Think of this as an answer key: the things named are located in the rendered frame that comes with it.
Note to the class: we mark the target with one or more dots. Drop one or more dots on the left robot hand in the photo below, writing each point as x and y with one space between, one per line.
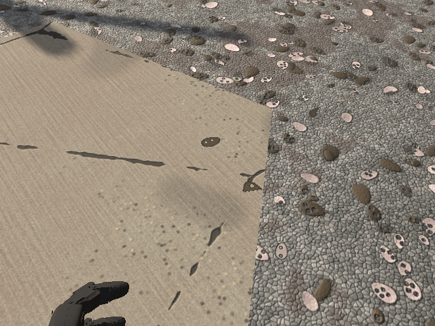
85 300

